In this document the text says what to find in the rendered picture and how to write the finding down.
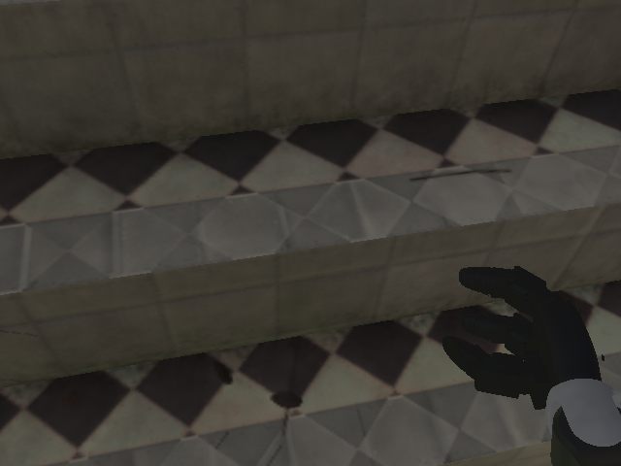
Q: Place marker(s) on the robot right hand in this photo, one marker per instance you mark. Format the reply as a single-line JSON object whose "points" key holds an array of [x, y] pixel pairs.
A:
{"points": [[556, 346]]}

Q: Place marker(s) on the robot right forearm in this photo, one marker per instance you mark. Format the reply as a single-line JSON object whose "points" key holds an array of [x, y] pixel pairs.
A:
{"points": [[585, 424]]}

